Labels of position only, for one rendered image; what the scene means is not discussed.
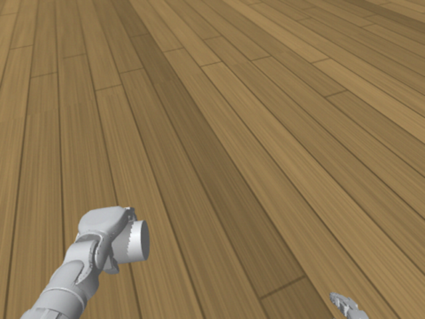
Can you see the left robot arm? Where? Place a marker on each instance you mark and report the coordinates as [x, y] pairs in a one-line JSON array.
[[75, 281]]

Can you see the right robot hand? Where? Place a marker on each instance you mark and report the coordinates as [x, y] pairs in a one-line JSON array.
[[347, 306]]

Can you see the can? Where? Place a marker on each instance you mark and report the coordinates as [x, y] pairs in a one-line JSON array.
[[132, 244]]

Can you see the left robot hand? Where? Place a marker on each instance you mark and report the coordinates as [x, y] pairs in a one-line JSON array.
[[111, 221]]

